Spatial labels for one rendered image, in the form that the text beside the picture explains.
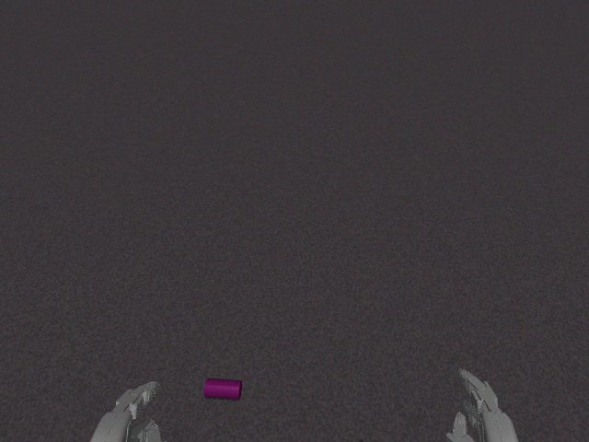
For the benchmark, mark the left robot hand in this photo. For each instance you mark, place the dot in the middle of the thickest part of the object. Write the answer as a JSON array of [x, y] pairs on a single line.
[[117, 425]]

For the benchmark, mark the can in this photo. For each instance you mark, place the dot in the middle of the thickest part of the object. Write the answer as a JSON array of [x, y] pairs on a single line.
[[223, 388]]

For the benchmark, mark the right robot hand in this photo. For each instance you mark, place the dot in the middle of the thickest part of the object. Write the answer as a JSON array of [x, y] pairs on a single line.
[[489, 422]]

